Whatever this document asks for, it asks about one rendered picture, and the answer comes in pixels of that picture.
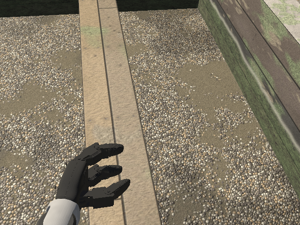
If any left robot hand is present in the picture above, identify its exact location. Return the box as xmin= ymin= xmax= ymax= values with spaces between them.
xmin=54 ymin=142 xmax=130 ymax=211

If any left robot forearm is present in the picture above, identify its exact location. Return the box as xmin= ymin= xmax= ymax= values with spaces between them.
xmin=37 ymin=199 xmax=81 ymax=225

